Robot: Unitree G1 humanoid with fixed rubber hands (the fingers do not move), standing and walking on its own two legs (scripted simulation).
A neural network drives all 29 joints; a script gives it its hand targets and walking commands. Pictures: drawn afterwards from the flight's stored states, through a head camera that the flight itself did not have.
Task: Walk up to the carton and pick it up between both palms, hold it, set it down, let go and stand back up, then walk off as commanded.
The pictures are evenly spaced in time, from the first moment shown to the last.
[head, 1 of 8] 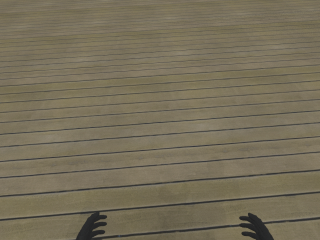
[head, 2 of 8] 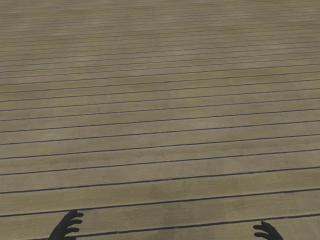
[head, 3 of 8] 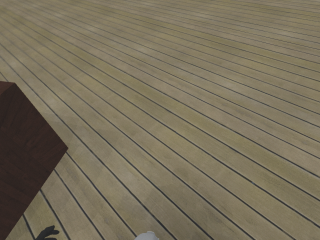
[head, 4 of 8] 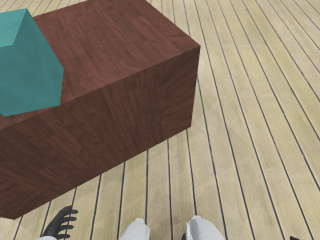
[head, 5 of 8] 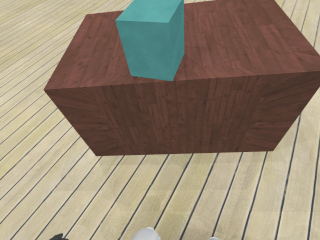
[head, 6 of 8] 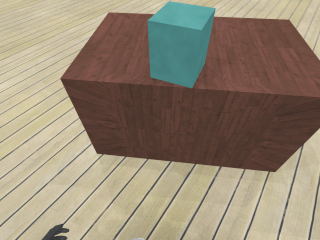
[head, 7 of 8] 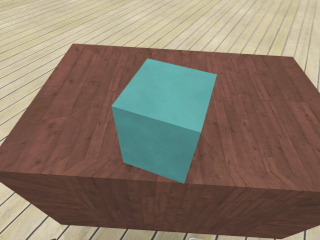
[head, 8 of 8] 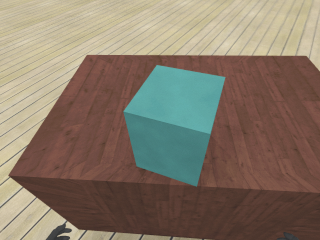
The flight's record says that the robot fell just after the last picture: no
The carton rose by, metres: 0.00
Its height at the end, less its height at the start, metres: +0.00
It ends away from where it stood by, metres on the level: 0.00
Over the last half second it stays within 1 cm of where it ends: yes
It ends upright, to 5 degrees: yes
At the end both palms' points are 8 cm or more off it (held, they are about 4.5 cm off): yes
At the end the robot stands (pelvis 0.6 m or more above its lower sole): yes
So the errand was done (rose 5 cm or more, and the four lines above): no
